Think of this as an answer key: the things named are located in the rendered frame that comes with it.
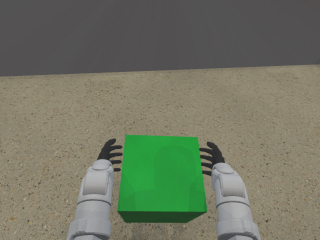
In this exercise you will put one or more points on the right robot forearm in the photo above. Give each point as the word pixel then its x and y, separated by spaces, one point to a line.
pixel 235 220

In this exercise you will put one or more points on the carton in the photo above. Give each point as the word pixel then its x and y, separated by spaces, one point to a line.
pixel 161 180

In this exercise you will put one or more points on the right robot hand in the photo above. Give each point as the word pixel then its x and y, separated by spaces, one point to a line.
pixel 217 157

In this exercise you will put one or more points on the left robot forearm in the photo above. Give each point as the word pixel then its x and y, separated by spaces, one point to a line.
pixel 91 221

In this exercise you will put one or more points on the left robot hand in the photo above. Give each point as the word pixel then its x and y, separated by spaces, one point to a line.
pixel 106 155

